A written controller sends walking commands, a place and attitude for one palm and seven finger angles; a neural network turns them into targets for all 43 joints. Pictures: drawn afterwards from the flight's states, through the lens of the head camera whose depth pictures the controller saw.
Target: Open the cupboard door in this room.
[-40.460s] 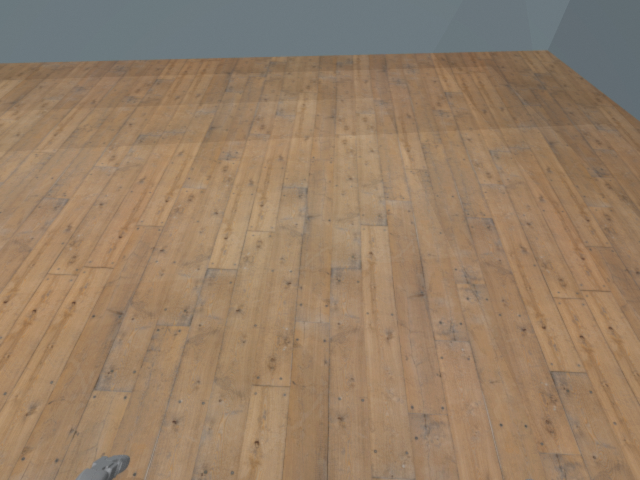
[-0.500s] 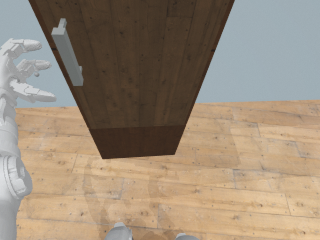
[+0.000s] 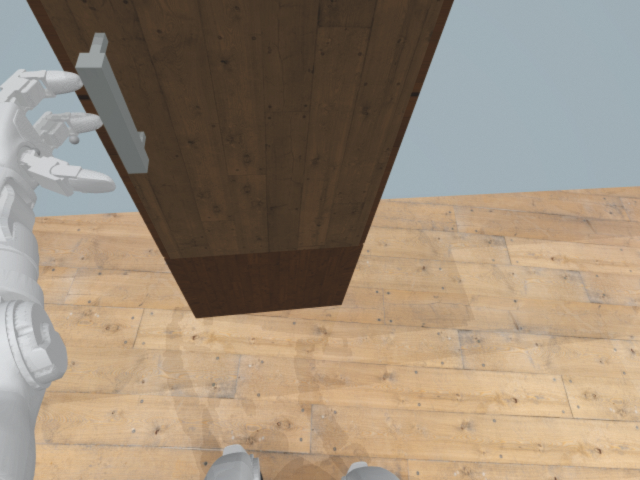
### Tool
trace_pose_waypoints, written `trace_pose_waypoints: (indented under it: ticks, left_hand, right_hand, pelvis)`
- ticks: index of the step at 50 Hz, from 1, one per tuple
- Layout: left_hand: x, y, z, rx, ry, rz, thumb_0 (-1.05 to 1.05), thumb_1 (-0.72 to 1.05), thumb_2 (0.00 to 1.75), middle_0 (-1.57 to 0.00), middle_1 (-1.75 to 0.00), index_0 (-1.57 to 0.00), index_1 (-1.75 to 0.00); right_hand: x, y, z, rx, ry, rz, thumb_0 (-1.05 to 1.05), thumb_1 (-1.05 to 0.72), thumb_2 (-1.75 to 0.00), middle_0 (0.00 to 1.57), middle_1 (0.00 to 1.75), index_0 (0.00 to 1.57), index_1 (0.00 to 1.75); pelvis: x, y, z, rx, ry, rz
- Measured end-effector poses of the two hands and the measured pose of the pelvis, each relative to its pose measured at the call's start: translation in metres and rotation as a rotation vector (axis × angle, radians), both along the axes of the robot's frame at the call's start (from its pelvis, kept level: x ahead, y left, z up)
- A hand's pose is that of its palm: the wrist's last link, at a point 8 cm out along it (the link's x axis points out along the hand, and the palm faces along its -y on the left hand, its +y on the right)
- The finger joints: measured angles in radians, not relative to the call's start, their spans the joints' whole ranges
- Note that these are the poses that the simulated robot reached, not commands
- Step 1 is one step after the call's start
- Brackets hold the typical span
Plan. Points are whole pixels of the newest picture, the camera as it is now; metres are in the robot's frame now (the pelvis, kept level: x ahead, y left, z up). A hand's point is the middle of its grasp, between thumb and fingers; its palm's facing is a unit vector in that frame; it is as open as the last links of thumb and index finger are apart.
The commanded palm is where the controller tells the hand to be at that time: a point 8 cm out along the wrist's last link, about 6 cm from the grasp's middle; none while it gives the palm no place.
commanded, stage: slide the fingers in behind the handle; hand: left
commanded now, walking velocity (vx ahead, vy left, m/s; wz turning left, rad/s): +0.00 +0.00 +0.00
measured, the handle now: (120, 108) +0.54 +0.21 +0.12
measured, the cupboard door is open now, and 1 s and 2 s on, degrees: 0 0 0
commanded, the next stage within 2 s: close the thumb around the handle in 1.34 s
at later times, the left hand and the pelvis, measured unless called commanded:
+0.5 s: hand (108, 137) +0.49 +0.21 +0.12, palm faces +0.03 -1.00 +0.03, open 14.0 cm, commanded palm +0.47 +0.26 +0.12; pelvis +0.00 +0.00 +0.00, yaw +1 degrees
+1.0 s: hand (138, 136) +0.50 +0.18 +0.12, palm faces +0.06 -1.00 +0.01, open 13.8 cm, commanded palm +0.47 +0.23 +0.12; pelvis +0.00 -0.01 +0.00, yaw +1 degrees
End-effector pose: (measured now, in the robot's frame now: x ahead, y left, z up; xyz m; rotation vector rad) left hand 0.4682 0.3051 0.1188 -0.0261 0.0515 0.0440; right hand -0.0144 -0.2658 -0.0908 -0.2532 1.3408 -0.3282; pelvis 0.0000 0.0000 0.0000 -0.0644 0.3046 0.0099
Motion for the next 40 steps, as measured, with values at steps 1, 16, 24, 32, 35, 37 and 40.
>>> trace_pose_waypoints:
  ticks: [1, 16, 24, 32, 35, 37, 40]
  left_hand:
    - [0.000, -0.001, -0.002, 0.000, 0.006, 0.002, -0.02, -0.50, 0.30, -0.30, -1.20, -0.30, -1.20]
    - [-0.002, -0.013, -0.002, 0.008, -0.017, 0.030, -0.02, -0.50, 0.30, -0.30, -1.20, -0.30, -1.22]
    - [-0.001, -0.035, 0.004, 0.005, -0.045, -0.007, -0.02, -0.50, 0.30, -0.30, -1.20, -0.30, -1.21]
    - [0.000, -0.050, -0.004, 0.006, 0.004, 0.014, -0.02, -0.50, 0.30, -0.30, -1.20, -0.31, -1.21]
    - [0.000, -0.051, -0.004, 0.018, -0.010, 0.030, -0.02, -0.50, 0.30, -0.31, -1.20, -0.31, -1.21]
    - [0.000, -0.052, -0.002, 0.025, -0.028, 0.032, -0.02, -0.50, 0.30, -0.30, -1.20, -0.32, -1.22]
    - [0.000, -0.056, 0.003, 0.031, -0.058, 0.022, -0.02, -0.50, 0.30, -0.30, -1.20, -0.31, -1.21]
  right_hand:
    - [0.001, 0.000, 0.000, 0.000, -0.001, 0.000, 0.01, -0.90, -0.90, 0.20, 0.30, 0.20, 0.30]
    - [0.025, -0.004, -0.004, 0.009, -0.043, 0.034, 0.01, -0.90, -0.90, 0.20, 0.30, 0.20, 0.30]
    - [0.034, -0.005, -0.005, 0.023, -0.076, 0.046, 0.01, -0.90, -0.90, 0.20, 0.30, 0.20, 0.30]
    - [0.029, -0.005, -0.006, 0.035, -0.096, 0.035, 0.01, -0.90, -0.90, 0.20, 0.30, 0.20, 0.30]
    - [0.022, -0.006, -0.007, 0.036, -0.084, 0.030, 0.01, -0.90, -0.90, 0.20, 0.30, 0.20, 0.30]
    - [0.016, -0.007, -0.008, 0.037, -0.070, 0.024, 0.01, -0.90, -0.90, 0.20, 0.30, 0.20, 0.30]
    - [0.009, -0.009, -0.009, 0.040, -0.050, 0.015, 0.01, -0.90, -0.90, 0.20, 0.30, 0.20, 0.30]
  pelvis:
    - [0.000, 0.000, 0.000, 0.000, 0.000, 0.000]
    - [0.005, -0.002, 0.000, 0.002, -0.008, 0.012]
    - [0.003, -0.004, 0.001, 0.006, -0.017, 0.012]
    - [-0.001, -0.007, 0.000, 0.013, -0.026, 0.006]
    - [-0.003, -0.009, 0.000, 0.014, -0.023, 0.004]
    - [-0.003, -0.010, -0.001, 0.014, -0.022, 0.003]
    - [-0.003, -0.011, -0.001, 0.014, -0.022, 0.004]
